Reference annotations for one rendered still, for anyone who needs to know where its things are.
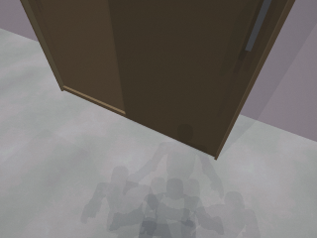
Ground handle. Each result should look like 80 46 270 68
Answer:
245 0 271 52

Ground wardrobe door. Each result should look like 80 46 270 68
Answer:
108 0 288 156
28 0 125 111

